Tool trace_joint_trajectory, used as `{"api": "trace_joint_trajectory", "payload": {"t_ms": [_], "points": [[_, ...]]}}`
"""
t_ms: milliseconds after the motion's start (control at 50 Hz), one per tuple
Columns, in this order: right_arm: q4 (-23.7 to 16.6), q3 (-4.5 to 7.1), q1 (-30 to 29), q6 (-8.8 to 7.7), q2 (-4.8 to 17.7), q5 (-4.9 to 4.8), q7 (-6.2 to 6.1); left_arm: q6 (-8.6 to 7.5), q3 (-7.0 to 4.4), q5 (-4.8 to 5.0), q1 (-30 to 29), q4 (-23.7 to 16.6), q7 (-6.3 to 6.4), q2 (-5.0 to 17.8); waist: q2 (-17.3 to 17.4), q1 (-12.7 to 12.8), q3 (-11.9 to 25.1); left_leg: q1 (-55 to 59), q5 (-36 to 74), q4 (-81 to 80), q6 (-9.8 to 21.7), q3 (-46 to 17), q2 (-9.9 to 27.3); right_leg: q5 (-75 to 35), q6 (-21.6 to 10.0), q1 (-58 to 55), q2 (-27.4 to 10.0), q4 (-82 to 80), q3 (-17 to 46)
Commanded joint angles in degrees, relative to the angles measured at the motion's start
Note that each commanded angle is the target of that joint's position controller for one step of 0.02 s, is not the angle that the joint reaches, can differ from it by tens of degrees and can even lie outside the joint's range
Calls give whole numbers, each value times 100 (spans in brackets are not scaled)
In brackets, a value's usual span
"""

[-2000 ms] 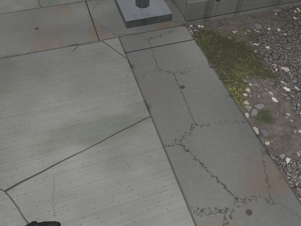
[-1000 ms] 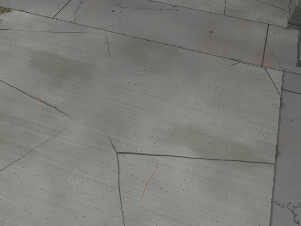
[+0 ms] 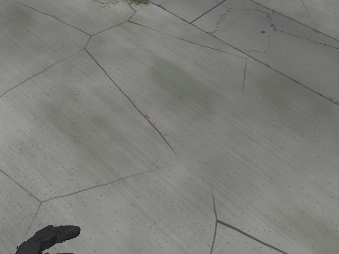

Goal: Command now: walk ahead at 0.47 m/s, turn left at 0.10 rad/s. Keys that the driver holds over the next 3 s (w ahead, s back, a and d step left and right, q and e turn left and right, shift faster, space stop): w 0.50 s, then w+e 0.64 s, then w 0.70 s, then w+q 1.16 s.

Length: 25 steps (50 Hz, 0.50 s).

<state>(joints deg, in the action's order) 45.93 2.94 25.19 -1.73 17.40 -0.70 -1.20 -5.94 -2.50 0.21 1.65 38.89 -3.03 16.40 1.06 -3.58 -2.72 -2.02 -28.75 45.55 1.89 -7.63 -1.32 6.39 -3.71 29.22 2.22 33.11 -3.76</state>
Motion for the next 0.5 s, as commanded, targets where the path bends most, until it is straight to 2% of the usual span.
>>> {"api": "trace_joint_trajectory", "payload": {"t_ms": [20, 40, 60, 80, 100, 140, 200, 260, 320, 380, 420, 440, 460, 480, 500], "points": [[-639, 133, -229, -269, 837, -217, 78, 16, -288, 63, 1887, 211, 96, 877, -1040, 995, 1524, -3918, 3, 3347, -39, -314, 32, 2039, -1250, -4593, -2232, -1687, 3936], [-743, 94, -626, -323, 822, -187, 86, 51, -253, 34, 1501, 166, 135, 795, -469, 832, 926, -3823, 473, 3058, 10, -36, 358, 1625, -1102, -3661, -2029, -1819, 3248], [-781, 101, -865, -350, 748, -77, 90, 66, -219, -16, 1257, 162, 143, 698, -222, 658, 484, -3701, 784, 2676, 4, 123, 572, 1049, -1053, -2879, -1807, -1970, 2746], [-742, 116, -765, -325, 676, -40, 95, 37, -179, -94, 1123, 138, 150, 607, -346, 449, 375, -3364, 1032, 2432, 5, 110, 759, 639, -1017, -2390, -1621, -2137, 2394], [-666, 96, -600, -280, 559, -40, 99, 14, -170, -93, 1044, 148, 149, 571, -471, 337, 378, -3127, 1131, 2281, -31, 135, 819, 454, -1048, -2117, -1519, -2298, 2193], [-617, 45, -518, -188, 358, -16, 80, -57, -173, -16, 1049, 245, 149, 598, -537, 226, 256, -3084, 1183, 1912, -149, 257, 902, 67, -1147, -1763, -1465, -2539, 1770], [-827, -14, -1121, -198, 275, 79, 66, -72, -214, 15, 1183, 366, 189, 776, -437, 339, -11, -3421, 2017, 906, -338, 379, 989, -356, -1142, -1681, -1354, -2749, 1267], [-963, -81, -1778, -303, 136, 56, 146, -12, -227, 65, 1365, 433, 226, 882, -357, 583, -101, -3111, 3105, -475, -356, 598, 799, -619, -904, -1703, -1095, -2712, 750], [-1102, -81, -2276, -358, 159, -18, 241, 67, -254, 119, 1805, 612, 233, 1026, -357, 808, -129, -2977, 3494, -1147, -322, 655, 639, -538, -832, -2136, -1300, -2589, 791], [-1225, -19, -2474, -376, 328, -26, 323, 195, -287, 145, 1944, 740, 263, 1104, -399, 750, -151, -3080, 3008, -1540, -109, 580, 562, -798, -692, -2845, -1615, -2250, 913], [-1160, 60, -2121, -379, 488, -13, 340, 275, -310, 138, 1871, 768, 292, 1181, -491, 479, 72, -2569, 2552, -1683, 64, 709, 401, -1739, -557, -3141, -1656, -1701, 884], [-980, 168, -1475, -376, 657, 4, 318, 317, -286, 120, 1777, 758, 302, 1139, -444, 100, 473, -1685, 2508, -1831, 216, 885, 225, -2546, -422, -3059, -1436, -854, 675], [-750, 306, -558, -357, 958, 19, 264, 330, -181, 38, 1826, 702, 321, 896, -277, -292, 1184, -251, 2557, -1676, 430, 681, 460, -2293, -222, -2454, -1131, 436, 437], [-692, 451, 70, -325, 1632, 138, 227, 238, 26, -45, 2482, 507, 289, 294, 945, -149, 2172, 2059, 2066, -1592, 1281, -1650, 1987, -210, 178, -325, -380, 2730, 161], [-613, 392, 299, -307, 1340, 43, 253, 127, 59, 42, 2457, 578, 266, 283, 1531, -237, 2602, 2498, 1018, -2670, 1657, -3554, 2395, 2608, 275, 793, 124, 3778, 792]]}}
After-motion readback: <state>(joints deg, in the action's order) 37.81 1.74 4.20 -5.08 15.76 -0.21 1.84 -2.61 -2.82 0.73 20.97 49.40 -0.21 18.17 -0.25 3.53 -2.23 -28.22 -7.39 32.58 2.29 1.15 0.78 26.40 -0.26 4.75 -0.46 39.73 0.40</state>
